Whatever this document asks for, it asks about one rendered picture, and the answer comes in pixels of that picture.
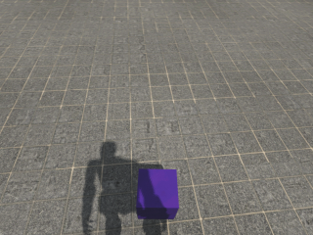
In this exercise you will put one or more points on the carton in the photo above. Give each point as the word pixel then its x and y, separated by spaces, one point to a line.
pixel 157 193

